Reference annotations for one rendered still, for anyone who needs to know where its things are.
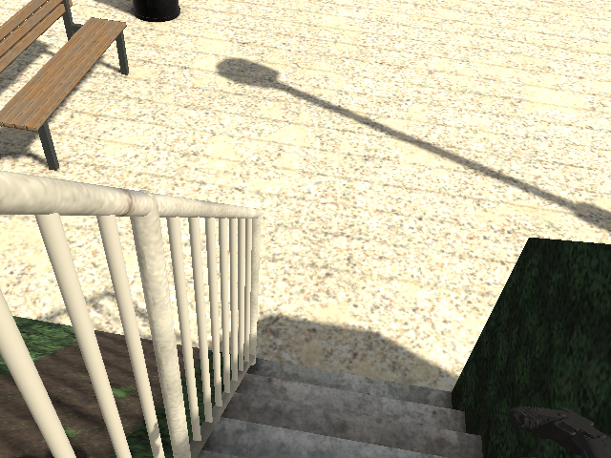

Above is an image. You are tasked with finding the robot right hand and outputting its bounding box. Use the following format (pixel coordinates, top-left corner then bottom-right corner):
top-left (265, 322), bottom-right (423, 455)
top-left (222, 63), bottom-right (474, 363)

top-left (508, 406), bottom-right (611, 458)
